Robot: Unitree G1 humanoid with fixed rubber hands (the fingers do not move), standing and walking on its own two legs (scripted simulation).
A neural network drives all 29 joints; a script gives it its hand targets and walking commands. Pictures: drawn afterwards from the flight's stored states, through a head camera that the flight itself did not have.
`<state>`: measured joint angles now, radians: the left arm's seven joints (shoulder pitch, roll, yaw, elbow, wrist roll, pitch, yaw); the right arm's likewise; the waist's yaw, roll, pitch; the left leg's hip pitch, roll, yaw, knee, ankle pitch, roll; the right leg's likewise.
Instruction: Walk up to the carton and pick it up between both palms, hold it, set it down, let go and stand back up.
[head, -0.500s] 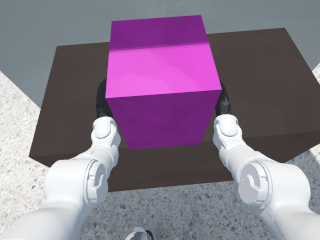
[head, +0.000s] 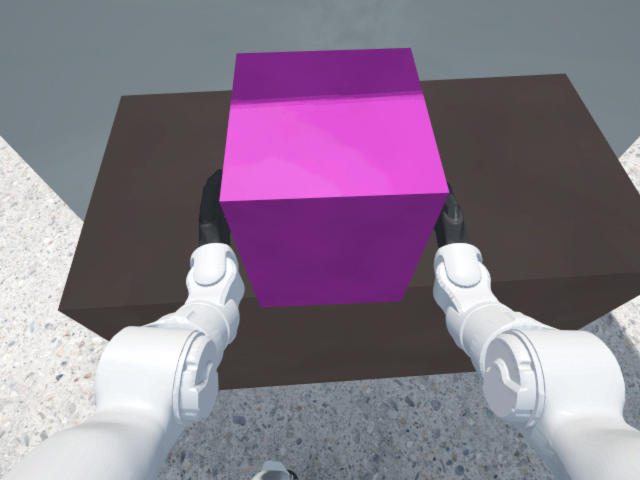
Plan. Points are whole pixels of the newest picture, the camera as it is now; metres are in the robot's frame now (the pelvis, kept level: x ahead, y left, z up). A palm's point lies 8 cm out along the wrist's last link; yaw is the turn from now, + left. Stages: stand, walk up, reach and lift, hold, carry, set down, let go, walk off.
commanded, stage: reach and lift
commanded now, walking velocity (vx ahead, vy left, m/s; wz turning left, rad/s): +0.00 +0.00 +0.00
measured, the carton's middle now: (327, 190) +0.48 +0.06 +0.05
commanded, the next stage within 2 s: none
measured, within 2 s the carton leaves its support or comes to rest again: leaves its support in 0.52 s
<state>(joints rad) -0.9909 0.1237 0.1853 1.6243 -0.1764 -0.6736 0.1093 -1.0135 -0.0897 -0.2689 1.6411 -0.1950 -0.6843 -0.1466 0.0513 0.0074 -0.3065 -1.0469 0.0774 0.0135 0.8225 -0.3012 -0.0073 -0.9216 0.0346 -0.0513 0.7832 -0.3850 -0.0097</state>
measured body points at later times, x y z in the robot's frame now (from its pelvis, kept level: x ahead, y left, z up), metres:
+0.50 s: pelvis -0.01 -0.01 +0.01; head +0.04 +0.00 +0.45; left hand +0.38 +0.20 +0.02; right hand +0.42 -0.09 +0.04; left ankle +0.02 +0.12 -0.69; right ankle -0.03 -0.13 -0.69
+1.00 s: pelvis -0.04 -0.02 +0.03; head -0.05 +0.00 +0.48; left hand +0.38 +0.20 +0.16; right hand +0.40 -0.09 +0.17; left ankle +0.02 +0.12 -0.69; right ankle -0.03 -0.13 -0.69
